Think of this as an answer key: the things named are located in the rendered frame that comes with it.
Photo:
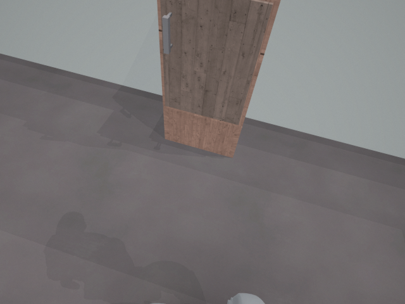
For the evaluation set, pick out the handle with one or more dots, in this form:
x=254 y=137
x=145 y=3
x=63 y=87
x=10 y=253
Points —
x=166 y=33

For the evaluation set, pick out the cupboard door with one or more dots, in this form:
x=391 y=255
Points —
x=216 y=44

